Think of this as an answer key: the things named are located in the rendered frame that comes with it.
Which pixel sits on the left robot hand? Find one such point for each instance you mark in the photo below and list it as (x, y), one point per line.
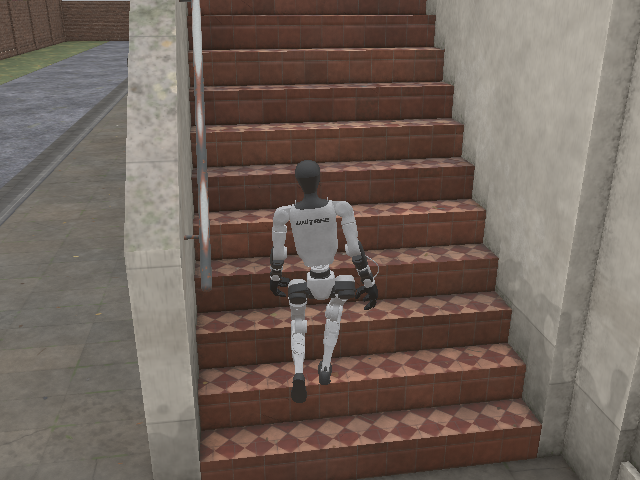
(282, 283)

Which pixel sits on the right robot hand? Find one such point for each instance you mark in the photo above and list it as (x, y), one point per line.
(372, 295)

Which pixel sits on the humanoid robot torso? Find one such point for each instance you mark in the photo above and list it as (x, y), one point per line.
(315, 237)

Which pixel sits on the left robot upper arm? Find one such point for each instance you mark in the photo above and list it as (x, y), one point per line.
(279, 230)

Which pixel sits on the robot left shin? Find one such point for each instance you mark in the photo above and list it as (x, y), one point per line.
(298, 348)

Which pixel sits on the robot left forearm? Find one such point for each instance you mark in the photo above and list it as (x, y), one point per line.
(276, 267)

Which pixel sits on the robot right forearm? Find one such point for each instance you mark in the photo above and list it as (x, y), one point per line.
(362, 267)

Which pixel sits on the right robot upper arm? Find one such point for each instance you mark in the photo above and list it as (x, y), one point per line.
(345, 210)

